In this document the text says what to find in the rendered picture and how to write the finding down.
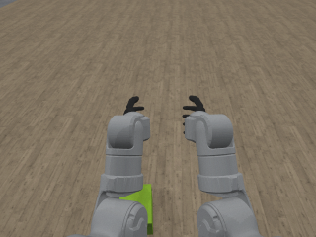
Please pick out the robot left forearm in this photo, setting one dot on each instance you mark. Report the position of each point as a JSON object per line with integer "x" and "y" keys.
{"x": 124, "y": 148}

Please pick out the right robot upper arm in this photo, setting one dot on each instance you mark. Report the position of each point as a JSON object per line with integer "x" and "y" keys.
{"x": 228, "y": 217}

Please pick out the carton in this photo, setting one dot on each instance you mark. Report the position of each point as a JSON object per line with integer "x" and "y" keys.
{"x": 145, "y": 198}

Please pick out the robot right hand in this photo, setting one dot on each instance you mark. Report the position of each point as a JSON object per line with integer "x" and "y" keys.
{"x": 197, "y": 107}

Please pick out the robot left hand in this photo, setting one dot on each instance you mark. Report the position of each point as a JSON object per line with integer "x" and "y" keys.
{"x": 130, "y": 105}

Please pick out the robot right forearm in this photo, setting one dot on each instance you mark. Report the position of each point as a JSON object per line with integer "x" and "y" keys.
{"x": 218, "y": 170}

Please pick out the left robot upper arm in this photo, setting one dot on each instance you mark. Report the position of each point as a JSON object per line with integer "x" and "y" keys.
{"x": 117, "y": 217}

